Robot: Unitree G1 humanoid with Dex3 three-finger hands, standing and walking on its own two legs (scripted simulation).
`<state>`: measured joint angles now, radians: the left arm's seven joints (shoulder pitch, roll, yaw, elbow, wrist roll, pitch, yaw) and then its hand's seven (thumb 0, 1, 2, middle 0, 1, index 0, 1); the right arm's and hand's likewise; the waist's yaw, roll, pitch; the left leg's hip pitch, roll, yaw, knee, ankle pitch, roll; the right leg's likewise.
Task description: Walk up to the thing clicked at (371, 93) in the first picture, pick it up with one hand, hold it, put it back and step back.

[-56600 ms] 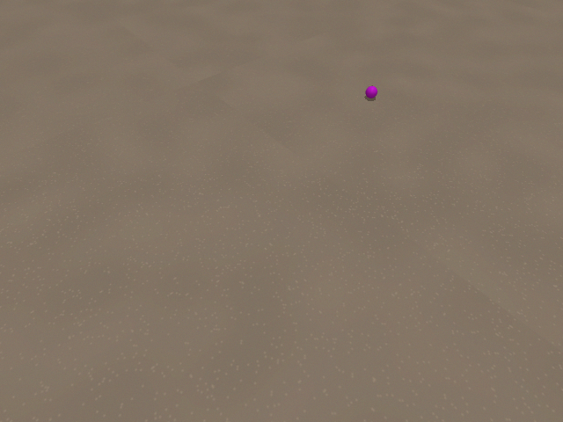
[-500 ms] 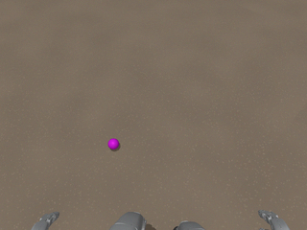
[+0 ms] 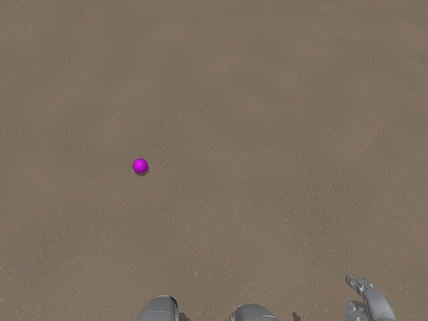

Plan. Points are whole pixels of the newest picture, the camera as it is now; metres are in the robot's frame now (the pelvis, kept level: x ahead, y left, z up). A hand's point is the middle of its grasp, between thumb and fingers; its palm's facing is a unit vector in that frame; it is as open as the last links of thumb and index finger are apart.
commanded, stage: step back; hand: left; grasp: from above
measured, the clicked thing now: (140, 165) +0.84 +0.35 -0.72
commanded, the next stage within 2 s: stand in 1.62 s
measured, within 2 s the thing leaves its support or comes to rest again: neither
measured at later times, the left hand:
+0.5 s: hand out of the picture -0.07 +0.23 -0.14, palm faces +0.10 -0.91 -0.41, open 7.4 cm
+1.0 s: hand out of the picture -0.24 +0.22 -0.14, palm faces +0.13 -0.90 -0.41, open 7.4 cm
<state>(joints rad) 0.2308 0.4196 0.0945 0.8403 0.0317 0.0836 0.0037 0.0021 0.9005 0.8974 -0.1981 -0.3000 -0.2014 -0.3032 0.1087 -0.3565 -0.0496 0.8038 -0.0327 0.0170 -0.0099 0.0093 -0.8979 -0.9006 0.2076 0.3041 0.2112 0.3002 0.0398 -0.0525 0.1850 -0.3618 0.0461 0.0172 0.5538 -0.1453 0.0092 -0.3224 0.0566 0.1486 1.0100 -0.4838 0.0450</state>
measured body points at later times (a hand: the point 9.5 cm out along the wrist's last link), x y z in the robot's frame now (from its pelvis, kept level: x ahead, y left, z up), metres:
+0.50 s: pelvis -0.18 -0.05 -0.01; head -0.12 -0.04 +0.43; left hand -0.07 +0.28 -0.12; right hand -0.11 -0.36 -0.14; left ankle -0.21 +0.07 -0.73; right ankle -0.07 -0.15 -0.72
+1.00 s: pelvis -0.23 -0.06 +0.00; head -0.21 -0.07 +0.45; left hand -0.25 +0.26 -0.11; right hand -0.09 -0.36 -0.12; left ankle -0.20 +0.09 -0.71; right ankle -0.23 -0.19 -0.73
